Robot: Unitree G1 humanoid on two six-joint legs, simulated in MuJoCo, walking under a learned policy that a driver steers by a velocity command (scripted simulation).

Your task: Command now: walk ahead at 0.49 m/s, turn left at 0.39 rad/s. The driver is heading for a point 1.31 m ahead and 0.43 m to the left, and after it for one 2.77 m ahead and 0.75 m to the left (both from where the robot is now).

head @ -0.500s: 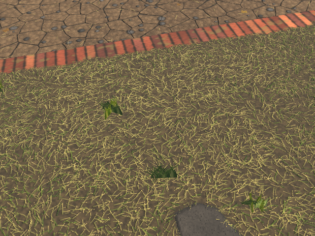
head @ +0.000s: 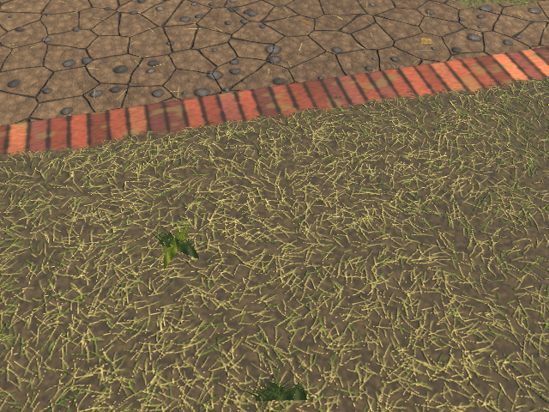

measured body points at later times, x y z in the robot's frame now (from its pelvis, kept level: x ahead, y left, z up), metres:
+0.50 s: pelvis +0.25 -0.05 +0.00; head +0.28 -0.05 +0.45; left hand +0.23 +0.23 -0.12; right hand +0.46 -0.27 -0.11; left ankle +0.27 +0.13 -0.66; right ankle +0.26 -0.15 -0.74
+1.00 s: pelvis +0.47 +0.12 +0.00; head +0.48 +0.15 +0.45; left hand +0.45 +0.43 -0.11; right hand +0.70 -0.06 -0.10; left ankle +0.45 +0.17 -0.74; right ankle +0.60 -0.02 -0.66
